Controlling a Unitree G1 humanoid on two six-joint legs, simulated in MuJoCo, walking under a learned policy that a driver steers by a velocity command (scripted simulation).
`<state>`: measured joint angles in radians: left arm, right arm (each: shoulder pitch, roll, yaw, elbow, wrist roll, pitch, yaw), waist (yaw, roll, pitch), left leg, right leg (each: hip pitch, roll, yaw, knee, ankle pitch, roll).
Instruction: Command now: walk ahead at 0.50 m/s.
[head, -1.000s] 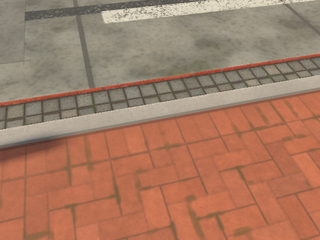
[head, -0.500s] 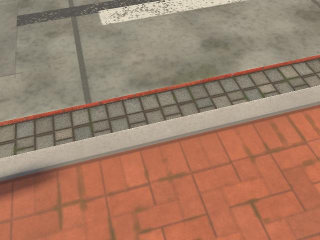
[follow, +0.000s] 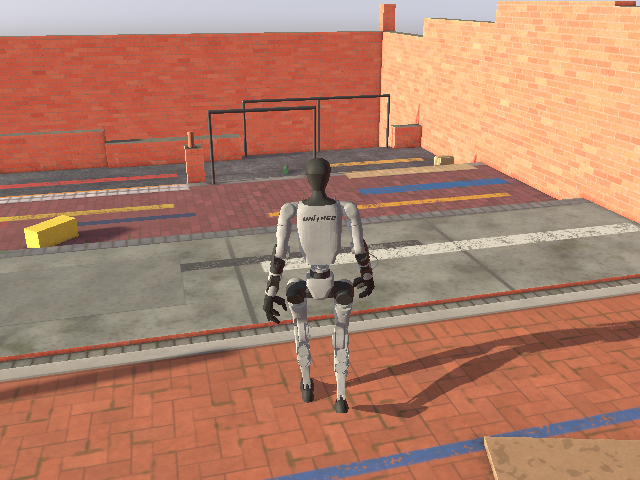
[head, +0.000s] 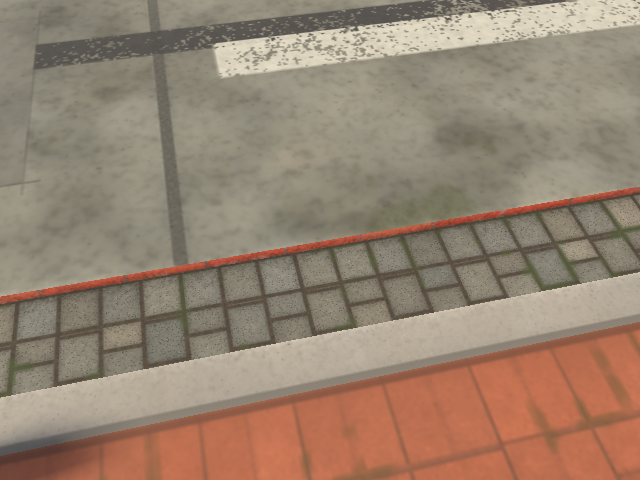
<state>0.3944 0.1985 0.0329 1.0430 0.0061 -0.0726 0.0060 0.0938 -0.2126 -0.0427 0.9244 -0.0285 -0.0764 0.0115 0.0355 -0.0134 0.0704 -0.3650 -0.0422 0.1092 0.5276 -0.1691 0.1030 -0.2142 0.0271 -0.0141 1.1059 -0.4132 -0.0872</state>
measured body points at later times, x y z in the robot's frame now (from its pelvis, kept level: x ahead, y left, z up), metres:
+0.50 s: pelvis +0.27 -0.04 -0.01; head +0.30 -0.05 +0.44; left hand +0.44 +0.19 -0.12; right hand +0.20 -0.27 -0.16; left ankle +0.09 +0.06 -0.68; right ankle +0.37 -0.11 -0.73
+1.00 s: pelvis +0.52 -0.03 +0.00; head +0.54 -0.03 +0.45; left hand +0.45 +0.21 -0.15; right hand +0.71 -0.25 -0.10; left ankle +0.62 +0.05 -0.73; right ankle +0.37 -0.11 -0.72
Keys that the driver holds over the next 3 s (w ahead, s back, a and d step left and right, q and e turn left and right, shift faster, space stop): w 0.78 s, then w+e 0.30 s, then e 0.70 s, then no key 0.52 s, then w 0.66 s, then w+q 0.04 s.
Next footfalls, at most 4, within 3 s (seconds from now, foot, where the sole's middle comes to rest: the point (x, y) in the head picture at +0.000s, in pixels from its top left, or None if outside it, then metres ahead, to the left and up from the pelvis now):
0.46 right None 0.41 -0.11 -0.77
1.00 left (318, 383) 0.66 0.05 -0.77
1.50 right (412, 359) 0.73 -0.16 -0.77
2.06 left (334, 368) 0.70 0.02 -0.77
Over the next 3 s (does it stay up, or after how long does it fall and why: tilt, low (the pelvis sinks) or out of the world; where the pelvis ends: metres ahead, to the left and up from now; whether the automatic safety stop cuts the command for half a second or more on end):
stays up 0.76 -0.14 0.01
